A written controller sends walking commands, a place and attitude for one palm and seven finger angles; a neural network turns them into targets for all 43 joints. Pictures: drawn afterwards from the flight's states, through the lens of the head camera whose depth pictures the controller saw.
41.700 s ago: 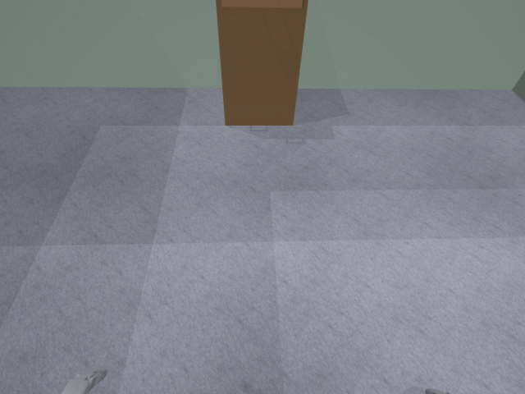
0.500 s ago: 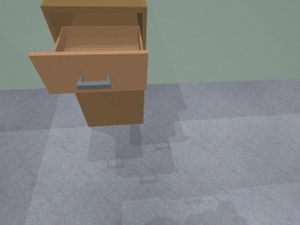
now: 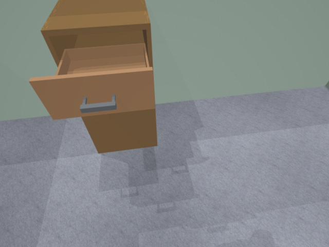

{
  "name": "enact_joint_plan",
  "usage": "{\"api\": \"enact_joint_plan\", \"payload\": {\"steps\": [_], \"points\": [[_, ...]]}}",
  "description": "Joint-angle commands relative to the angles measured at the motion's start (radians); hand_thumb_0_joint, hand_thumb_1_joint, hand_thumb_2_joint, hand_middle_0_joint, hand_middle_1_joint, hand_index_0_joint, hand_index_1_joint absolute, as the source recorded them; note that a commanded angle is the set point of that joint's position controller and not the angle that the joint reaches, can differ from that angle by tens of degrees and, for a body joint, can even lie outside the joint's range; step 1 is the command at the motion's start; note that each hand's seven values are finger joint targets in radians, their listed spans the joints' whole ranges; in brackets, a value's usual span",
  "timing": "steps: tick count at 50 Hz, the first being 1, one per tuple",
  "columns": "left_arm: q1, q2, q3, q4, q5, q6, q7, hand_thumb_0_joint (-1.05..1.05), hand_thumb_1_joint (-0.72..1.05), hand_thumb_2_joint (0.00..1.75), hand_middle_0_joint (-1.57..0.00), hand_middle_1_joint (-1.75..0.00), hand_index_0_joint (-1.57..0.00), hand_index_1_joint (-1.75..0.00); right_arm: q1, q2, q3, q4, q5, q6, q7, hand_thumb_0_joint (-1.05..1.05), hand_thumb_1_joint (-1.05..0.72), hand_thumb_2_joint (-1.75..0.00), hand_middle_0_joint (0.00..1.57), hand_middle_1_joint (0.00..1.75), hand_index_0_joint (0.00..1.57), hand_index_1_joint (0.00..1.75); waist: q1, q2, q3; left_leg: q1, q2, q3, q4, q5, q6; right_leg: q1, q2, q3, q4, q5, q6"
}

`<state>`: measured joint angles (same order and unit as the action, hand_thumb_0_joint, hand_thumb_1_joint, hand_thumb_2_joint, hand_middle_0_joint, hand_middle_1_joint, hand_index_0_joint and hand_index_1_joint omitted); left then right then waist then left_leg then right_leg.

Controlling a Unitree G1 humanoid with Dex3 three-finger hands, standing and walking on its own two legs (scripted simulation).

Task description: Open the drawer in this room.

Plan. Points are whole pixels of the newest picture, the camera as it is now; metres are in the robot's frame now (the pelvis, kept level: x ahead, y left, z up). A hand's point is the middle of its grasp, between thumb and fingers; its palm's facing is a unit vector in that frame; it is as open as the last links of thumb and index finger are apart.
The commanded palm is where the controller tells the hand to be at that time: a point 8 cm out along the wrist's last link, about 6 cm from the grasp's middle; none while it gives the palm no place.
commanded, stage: let the arm hang, fingers relaxed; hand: left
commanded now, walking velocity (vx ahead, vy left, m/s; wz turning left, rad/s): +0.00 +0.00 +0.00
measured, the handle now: (99, 102) +0.55 +0.25 +0.00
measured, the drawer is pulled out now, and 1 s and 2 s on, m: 0.30 0.30 0.30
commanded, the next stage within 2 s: look to check the result in 0.10 s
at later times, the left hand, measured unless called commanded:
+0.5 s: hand out of the picture +0.09 +0.23 -0.16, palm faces -0.02 -0.94 -0.34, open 7.4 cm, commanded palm none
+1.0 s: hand out of the picture +0.11 +0.23 -0.16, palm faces -0.03 -0.94 -0.33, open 7.4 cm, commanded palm none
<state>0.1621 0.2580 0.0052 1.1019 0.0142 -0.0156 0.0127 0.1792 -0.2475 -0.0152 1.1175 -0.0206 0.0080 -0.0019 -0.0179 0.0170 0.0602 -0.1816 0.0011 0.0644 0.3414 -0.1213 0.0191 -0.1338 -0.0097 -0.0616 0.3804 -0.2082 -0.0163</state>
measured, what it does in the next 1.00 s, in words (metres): stands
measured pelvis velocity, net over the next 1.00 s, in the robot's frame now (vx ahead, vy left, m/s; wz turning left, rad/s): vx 0.04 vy -0.01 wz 0.00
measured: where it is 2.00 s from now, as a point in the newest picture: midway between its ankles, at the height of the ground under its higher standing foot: outside the picture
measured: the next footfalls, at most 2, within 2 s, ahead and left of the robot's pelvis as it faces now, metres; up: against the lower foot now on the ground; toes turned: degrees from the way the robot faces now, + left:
none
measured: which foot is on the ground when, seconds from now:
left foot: down 0.00-1.00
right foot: down 0.00-1.00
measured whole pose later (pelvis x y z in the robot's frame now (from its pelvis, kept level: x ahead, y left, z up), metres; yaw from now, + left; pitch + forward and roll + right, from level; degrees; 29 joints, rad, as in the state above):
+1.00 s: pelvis +0.04 -0.01 +0.00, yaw +0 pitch -2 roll +0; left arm 0.11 0.32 0.01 1.12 0.01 -0.02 0.01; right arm 0.10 -0.32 -0.01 1.12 -0.02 0.00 0.00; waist -0.02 0.00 0.07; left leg -0.11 0.02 0.06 0.28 -0.14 -0.01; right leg -0.05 0.01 -0.06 0.28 -0.21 -0.03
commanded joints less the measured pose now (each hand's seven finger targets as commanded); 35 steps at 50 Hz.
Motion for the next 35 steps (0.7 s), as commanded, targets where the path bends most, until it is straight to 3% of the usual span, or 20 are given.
{"api": "enact_joint_plan", "payload": {"steps": [1,19,21,35], "points": [[0.011,0.19,0.043,-0.038,0.001,-0.018,0.012,0.0,0.9,0.9,-0.2,-0.3,-0.2,-0.3,-0.018,-0.163,-0.031,-0.045,0.004,-0.025,-0.012,0.0,-0.9,-0.9,0.2,0.3,0.2,0.3,0.009,-0.005,-0.039,0.052,0.117,-0.137,-0.063,0.03,0.012,-0.037,-0.114,0.128,-0.114,0.032,-0.026],[-0.049,0.233,0.046,-0.035,-0.002,-0.024,0.008,0.0,0.9,0.9,-0.2,-0.3,-0.2,-0.3,-0.074,-0.236,-0.032,-0.053,0.005,-0.027,-0.014,0.0,-0.9,-0.9,0.2,0.3,0.2,0.3,0.002,-0.001,-0.073,0.107,0.13,-0.134,-0.071,0.091,0.003,0.009,-0.122,0.133,-0.148,0.119,-0.025],[-0.051,0.236,0.046,-0.034,-0.002,-0.024,0.009,0.0,0.9,0.9,-0.2,-0.3,-0.2,-0.3,-0.077,-0.238,-0.032,-0.055,0.006,-0.027,-0.014,0.0,-0.9,-0.9,0.2,0.3,0.2,0.3,0.002,-0.024,-0.082,0.117,0.133,-0.135,-0.069,0.112,0.005,0.017,-0.122,0.129,-0.142,0.149,-0.024],[-0.059,0.261,0.048,-0.033,-0.001,-0.027,0.01,0.0,0.9,0.9,-0.2,-0.3,-0.2,-0.3,-0.106,-0.259,-0.031,-0.059,0.007,-0.026,-0.013,0.0,-0.9,-0.9,0.2,0.3,0.2,0.3,0.004,-0.026,-0.092,0.146,0.136,-0.13,-0.072,0.139,0.004,0.033,-0.127,0.128,-0.151,0.19,-0.021]]}}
